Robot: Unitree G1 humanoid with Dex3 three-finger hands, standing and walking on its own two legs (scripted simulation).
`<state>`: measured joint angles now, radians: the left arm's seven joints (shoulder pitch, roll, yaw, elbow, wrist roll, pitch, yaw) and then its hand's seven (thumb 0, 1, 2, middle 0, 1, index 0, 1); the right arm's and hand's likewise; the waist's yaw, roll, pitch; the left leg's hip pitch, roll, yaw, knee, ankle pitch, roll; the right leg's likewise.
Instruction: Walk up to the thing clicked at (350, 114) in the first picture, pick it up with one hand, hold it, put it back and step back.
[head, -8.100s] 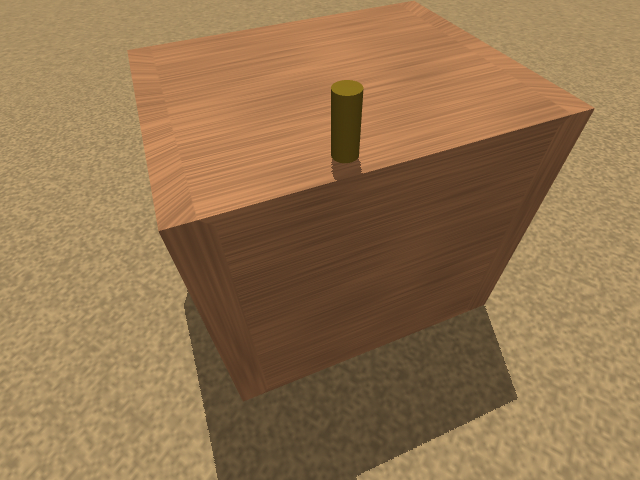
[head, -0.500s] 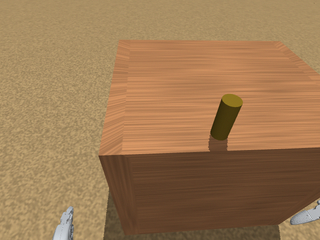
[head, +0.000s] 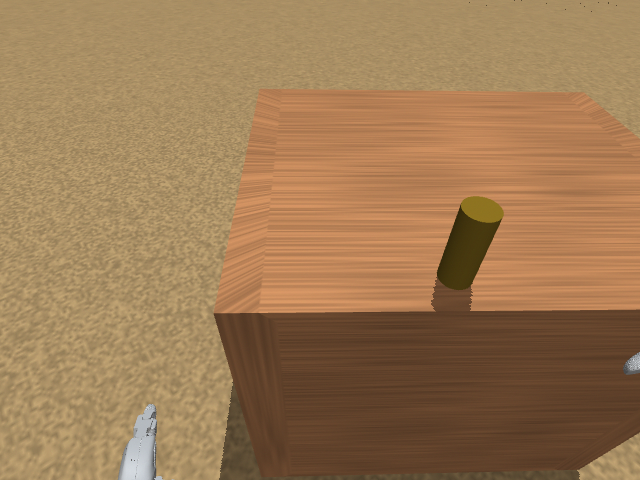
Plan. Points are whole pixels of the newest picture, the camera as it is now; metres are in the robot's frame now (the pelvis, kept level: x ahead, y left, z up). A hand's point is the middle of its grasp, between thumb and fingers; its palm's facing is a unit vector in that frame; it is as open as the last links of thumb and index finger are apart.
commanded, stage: go down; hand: right
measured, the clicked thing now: (467, 245) +0.41 -0.19 +0.09
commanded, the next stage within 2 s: none
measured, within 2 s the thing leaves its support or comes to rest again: neither
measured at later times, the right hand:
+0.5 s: hand out of the picture +0.29 -0.34 +0.20, palm faces +0.21 +0.96 -0.19, open 17.5 cm
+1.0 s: hand out of the picture +0.32 -0.36 +0.21, palm faces +0.17 +0.98 -0.10, open 17.5 cm
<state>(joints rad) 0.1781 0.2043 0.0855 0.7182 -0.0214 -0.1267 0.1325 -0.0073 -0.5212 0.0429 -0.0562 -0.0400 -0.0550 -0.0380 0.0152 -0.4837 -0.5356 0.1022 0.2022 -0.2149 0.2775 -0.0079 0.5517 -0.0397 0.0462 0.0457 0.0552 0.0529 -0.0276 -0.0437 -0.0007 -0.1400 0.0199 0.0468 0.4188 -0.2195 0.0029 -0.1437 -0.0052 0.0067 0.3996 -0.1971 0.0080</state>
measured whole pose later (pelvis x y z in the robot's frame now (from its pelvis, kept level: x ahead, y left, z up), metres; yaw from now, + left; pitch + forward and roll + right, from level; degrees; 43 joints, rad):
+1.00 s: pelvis +0.01 +0.00 +0.00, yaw +0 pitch +1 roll +0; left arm 0.22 0.26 -0.05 0.71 -0.01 -0.22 0.22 -0.01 -0.55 0.07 -0.06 -0.05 -0.05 -0.05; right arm -0.40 -0.72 -0.62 0.64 0.26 0.06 0.59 -0.01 0.53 -0.03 0.06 0.04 0.06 0.04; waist -0.02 -0.03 -0.05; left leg -0.26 0.01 0.05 0.47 -0.24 0.01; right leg -0.27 -0.02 0.01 0.48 -0.24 0.01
